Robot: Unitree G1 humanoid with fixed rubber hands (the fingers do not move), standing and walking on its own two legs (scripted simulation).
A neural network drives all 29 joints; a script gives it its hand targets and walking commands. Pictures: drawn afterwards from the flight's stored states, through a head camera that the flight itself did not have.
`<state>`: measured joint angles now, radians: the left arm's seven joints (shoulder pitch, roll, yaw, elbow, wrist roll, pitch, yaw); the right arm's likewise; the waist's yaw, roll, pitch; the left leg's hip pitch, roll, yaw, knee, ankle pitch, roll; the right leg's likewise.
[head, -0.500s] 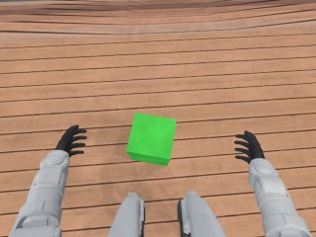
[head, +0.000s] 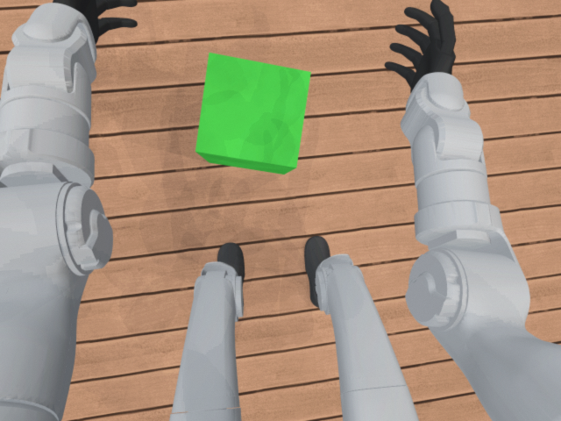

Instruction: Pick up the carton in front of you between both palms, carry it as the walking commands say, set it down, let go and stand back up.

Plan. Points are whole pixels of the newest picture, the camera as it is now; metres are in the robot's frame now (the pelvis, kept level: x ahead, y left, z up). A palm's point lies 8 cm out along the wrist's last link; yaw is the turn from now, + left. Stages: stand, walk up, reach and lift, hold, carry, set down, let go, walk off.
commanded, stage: reach and lift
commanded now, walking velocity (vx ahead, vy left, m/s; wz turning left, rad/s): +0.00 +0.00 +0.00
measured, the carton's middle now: (252, 123) +0.53 +0.02 -0.53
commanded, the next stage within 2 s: none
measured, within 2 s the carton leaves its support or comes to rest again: leaves its support in 1.82 s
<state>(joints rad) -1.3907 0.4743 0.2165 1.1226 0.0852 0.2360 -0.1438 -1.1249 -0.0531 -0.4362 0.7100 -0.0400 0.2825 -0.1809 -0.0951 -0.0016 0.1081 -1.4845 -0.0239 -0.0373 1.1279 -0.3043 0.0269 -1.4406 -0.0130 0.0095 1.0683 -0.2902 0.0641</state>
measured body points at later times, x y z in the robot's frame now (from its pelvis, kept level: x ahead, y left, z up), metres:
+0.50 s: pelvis +0.01 -0.02 -0.13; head +0.37 +0.02 +0.14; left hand +0.57 +0.20 -0.30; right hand +0.51 -0.18 -0.30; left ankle +0.09 +0.10 -0.62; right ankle +0.09 -0.16 -0.62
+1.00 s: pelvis -0.03 -0.01 -0.27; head +0.36 +0.01 -0.06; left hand +0.57 +0.18 -0.47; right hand +0.51 -0.18 -0.46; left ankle +0.09 +0.10 -0.62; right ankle +0.09 -0.16 -0.62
